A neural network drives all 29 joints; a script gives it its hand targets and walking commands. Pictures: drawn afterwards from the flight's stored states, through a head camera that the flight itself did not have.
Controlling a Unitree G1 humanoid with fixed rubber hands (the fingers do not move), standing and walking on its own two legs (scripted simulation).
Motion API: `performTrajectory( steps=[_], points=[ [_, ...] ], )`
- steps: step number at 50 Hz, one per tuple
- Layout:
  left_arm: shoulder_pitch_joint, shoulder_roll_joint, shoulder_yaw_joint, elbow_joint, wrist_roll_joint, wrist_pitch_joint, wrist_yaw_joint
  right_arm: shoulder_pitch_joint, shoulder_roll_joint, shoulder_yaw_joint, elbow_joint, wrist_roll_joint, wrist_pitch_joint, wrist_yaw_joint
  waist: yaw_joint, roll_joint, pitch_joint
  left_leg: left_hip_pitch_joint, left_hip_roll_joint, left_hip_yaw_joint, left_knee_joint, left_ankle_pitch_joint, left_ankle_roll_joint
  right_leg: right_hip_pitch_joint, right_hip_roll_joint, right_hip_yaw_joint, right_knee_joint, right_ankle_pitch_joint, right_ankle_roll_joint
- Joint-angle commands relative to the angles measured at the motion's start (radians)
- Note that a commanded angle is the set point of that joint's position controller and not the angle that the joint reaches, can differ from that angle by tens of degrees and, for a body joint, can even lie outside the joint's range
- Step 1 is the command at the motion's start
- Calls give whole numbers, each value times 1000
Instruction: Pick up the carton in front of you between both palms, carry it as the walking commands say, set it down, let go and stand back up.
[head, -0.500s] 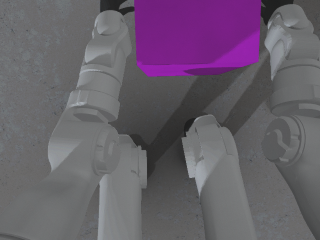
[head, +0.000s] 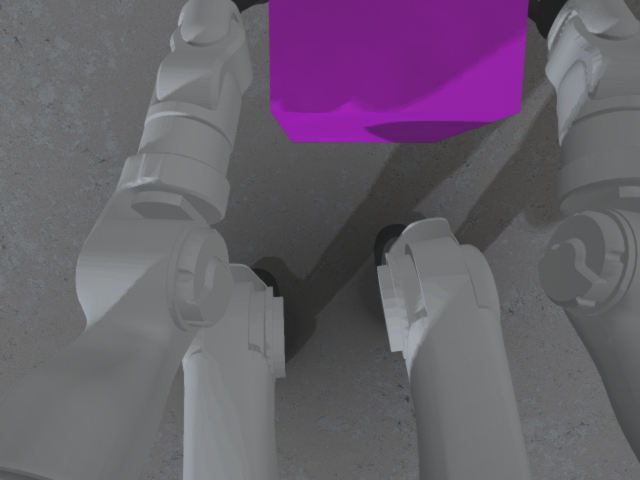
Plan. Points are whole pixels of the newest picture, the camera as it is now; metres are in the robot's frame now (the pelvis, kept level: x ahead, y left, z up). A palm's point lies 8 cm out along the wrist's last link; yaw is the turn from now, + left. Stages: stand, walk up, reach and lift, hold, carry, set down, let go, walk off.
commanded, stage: set down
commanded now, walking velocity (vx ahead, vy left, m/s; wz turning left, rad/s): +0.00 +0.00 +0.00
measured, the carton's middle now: (376, 39) +0.51 -0.15 -0.25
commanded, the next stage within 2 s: let go in 1.66 s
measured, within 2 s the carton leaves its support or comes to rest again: rests again in 0.42 s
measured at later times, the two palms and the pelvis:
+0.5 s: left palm (208, 21) +0.55 +0.02 -0.21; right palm (566, 27) +0.47 -0.33 -0.21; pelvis +0.00 +0.00 -0.01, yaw -1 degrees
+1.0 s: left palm out of the picture +0.57 +0.00 -0.06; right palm out of the picture +0.48 -0.36 -0.06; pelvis +0.00 -0.01 +0.05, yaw -2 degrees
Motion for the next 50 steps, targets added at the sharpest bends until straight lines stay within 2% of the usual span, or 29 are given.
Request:
performTrajectory(
  steps=[1, 8, 13, 15, 17, 19, 20, 21, 23, 27, 32, 35, 39, 44, 50],
  points=[
    [-431, -657, -214, -26, -30, -12, -193, -414, 594, 212, 15, 41, -12, 187, -92, 82, -815, 266, 3, 128, -174, 129, 66, 419, 63, -100, -157, 228, -77],
    [-373, -579, -181, 23, -2, -7, -195, -370, 515, 171, 63, 14, -11, 181, -78, 80, -737, 260, 12, 121, -171, 96, 67, 389, 62, -89, -157, 175, -85],
    [-361, -524, -180, 22, 4, -12, -185, -340, 450, 141, 83, 7, -24, 169, -84, 73, -737, 292, 18, 121, -166, 94, 61, 410, 55, -92, -144, 179, -78],
    [-345, -452, -170, 12, 3, -19, -168, -313, 373, 110, 97, 6, -36, 151, -89, 66, -755, 315, 25, 125, -163, 101, 52, 431, 48, -98, -137, 193, -68],
    [-286, -255, -136, -4, 2, -29, -126, -234, 176, 33, 124, 0, -62, 108, -98, 48, -776, 348, 39, 136, -162, 111, 39, 466, 34, -110, -133, 212, -51],
    [-200, 50, -108, -23, -12, -51, -44, -143, -160, -33, 129, 11, -118, 13, -103, 30, -807, 386, 57, 141, -157, 133, 14, 515, 15, -119, -130, 244, -35],
    [-217, 124, -120, -32, -39, -62, -11, -159, -260, -41, 119, 32, -149, -32, -109, 25, -839, 411, 64, 132, -149, 163, 3, 537, 9, -116, -125, 275, -33],
    [-247, 144, -146, -42, -81, -71, 6, -200, -293, -21, 110, 72, -176, -63, -109, 20, -882, 439, 71, 119, -138, 204, -1, 557, 4, -109, -116, 320, -33],
    [-276, 171, -198, -61, -151, -85, 20, -259, -341, 27, 98, 154, -218, -93, -108, 12, -960, 466, 87, 101, -113, 278, 0, 601, -2, -98, -90, 405, -37],
    [-334, 164, -284, -154, -237, -92, 20, -318, -370, 116, 61, 278, -239, -94, -101, 12, -1117, 513, 103, 112, -85, 349, 1, 700, -7, -88, -70, 515, -47],
    [-315, 194, -289, -227, -259, -67, 34, -287, -379, 165, 39, 341, -205, -80, -89, -10, -1253, 527, 102, 150, -89, 280, 7, 843, -4, -95, -86, 518, -43],
    [-278, 203, -252, -258, -238, -43, 42, -266, -376, 166, 15, 328, -176, -82, -75, -33, -1307, 505, 91, 173, -117, 212, 13, 928, 6, -105, -120, 478, -39],
    [-236, 201, -190, -303, -203, -5, 55, -264, -355, 167, -82, 299, -126, -93, -52, -99, -1389, 469, 71, 201, -185, 134, 30, 1050, 25, -123, -186, 424, -28],
    [-179, 195, -86, -219, -132, 31, 42, -246, -275, 169, -89, 255, -70, -91, -3, -158, -1234, 363, 64, 206, -279, 44, 49, 965, 34, -120, -294, 287, -13],
    [-135, 174, -29, -169, -72, 17, 20, -205, -229, 155, -88, 221, -68, -80, 20, -172, -1208, 346, 64, 196, -369, 67, 47, 943, 43, -116, -374, 311, -2]
  ],
)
